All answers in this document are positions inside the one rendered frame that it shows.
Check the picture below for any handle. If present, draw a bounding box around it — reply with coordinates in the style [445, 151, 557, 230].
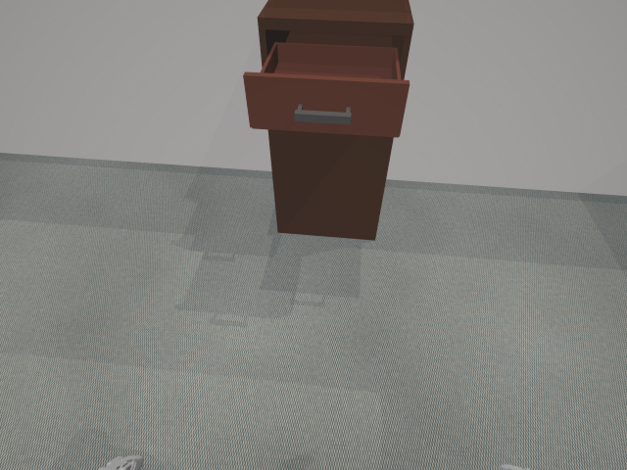
[294, 104, 352, 124]

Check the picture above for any drawer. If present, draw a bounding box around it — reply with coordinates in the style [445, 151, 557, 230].
[243, 42, 410, 138]

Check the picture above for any cabinet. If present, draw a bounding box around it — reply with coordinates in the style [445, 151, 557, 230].
[258, 0, 414, 241]

